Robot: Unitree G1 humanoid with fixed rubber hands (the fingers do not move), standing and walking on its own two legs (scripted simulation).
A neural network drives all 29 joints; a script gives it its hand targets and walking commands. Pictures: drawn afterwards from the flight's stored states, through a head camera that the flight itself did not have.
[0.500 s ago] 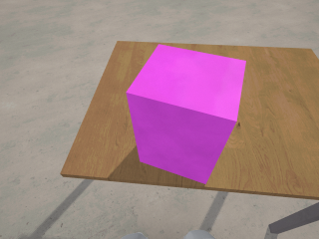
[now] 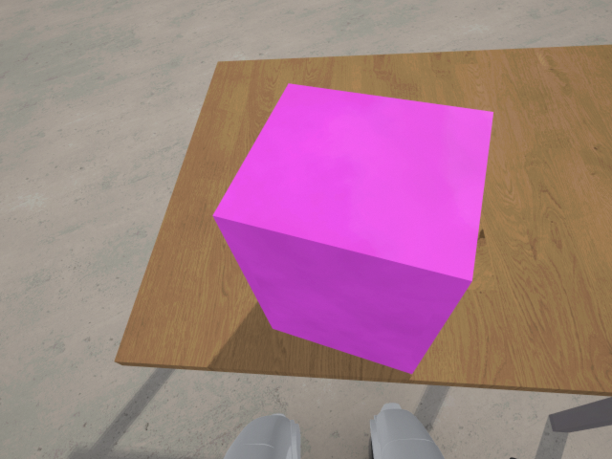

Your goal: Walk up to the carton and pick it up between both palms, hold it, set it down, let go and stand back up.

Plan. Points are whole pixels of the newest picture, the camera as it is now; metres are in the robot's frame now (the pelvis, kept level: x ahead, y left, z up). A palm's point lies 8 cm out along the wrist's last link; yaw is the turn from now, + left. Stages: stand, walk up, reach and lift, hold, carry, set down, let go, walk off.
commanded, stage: walk up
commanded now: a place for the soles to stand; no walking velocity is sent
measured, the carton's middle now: (357, 245) +0.34 -0.05 +0.08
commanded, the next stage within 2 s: none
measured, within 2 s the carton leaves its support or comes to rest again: neither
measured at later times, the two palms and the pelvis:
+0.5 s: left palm out of the picture -0.01 +0.33 -0.17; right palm out of the picture -0.01 -0.25 -0.10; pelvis -0.07 +0.05 -0.02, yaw -1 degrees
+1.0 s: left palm out of the picture -0.01 +0.33 -0.10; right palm out of the picture -0.01 -0.26 -0.14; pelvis -0.07 +0.01 +0.00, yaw -3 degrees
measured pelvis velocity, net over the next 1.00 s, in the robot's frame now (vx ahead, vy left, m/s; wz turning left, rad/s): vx -0.07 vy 0.01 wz -0.05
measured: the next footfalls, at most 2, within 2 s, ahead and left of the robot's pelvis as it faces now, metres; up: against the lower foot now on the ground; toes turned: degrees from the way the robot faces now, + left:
left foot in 0.14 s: +0.00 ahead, +0.12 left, +0.00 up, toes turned +1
right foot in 0.68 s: -0.07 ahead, -0.08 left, +0.00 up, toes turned -1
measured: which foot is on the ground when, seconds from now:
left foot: up 0.00-0.12, down 0.14-1.00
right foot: down 0.00-0.16, up 0.18-0.66, down 0.68-1.00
